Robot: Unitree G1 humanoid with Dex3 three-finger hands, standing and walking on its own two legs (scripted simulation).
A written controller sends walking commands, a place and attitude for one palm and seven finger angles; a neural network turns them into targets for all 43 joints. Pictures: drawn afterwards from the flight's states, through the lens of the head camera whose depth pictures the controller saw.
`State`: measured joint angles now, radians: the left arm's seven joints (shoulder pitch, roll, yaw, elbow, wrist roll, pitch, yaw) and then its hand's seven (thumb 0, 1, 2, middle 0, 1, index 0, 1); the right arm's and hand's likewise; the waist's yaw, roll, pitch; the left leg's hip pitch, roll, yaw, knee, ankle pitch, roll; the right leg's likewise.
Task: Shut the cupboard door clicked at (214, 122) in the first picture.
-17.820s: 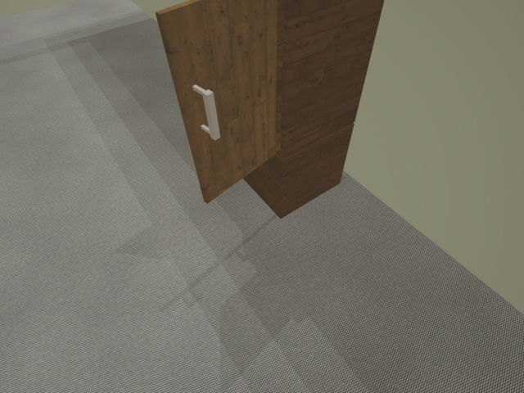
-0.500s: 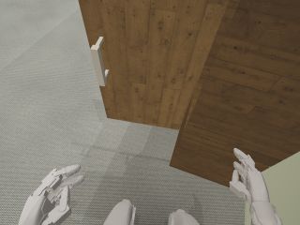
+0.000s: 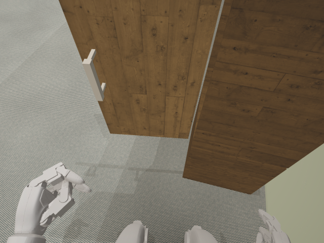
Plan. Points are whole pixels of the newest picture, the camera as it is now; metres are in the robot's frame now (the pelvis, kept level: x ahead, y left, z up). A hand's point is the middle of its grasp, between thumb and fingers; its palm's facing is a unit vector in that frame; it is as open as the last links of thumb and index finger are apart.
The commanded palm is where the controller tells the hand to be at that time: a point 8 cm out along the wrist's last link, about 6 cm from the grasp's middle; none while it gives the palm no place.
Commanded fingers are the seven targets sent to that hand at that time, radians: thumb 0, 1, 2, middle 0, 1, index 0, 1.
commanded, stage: raise the hand and make a fist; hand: left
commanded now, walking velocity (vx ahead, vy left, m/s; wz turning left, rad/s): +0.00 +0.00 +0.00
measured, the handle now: (96, 76) +0.52 +0.22 +0.09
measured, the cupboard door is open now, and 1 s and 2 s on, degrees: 100 100 100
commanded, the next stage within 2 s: bring the fist close to the handle in 0.94 s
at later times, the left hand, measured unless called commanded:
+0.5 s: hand (67, 180) +0.23 +0.21 +0.08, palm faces -0.02 -1.00 -0.03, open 3.1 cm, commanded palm +0.21 +0.26 +0.09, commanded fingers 0.00 0.90 0.90 -1.30 -1.50 -1.30 -1.50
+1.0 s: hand (73, 177) +0.24 +0.19 +0.09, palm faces -0.01 -1.00 -0.05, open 3.1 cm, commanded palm +0.21 +0.25 +0.09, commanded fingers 0.00 0.90 0.90 -1.30 -1.50 -1.30 -1.50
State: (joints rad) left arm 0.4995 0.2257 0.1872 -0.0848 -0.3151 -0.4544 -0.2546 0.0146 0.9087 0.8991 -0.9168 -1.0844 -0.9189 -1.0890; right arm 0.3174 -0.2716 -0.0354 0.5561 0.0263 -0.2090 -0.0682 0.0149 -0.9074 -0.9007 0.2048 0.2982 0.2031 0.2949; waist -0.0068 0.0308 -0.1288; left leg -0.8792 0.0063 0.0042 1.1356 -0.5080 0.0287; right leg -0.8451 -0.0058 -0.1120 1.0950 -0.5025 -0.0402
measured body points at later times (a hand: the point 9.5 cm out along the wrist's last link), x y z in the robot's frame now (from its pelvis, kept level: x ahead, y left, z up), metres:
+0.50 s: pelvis +0.01 +0.02 +0.02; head +0.06 +0.03 +0.47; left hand +0.23 +0.26 +0.09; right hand +0.20 -0.20 -0.04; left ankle +0.03 +0.10 -0.66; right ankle +0.02 -0.10 -0.65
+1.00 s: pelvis +0.01 +0.01 +0.02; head +0.05 +0.00 +0.47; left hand +0.23 +0.24 +0.10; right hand +0.18 -0.23 -0.05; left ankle +0.03 +0.10 -0.65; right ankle +0.02 -0.10 -0.65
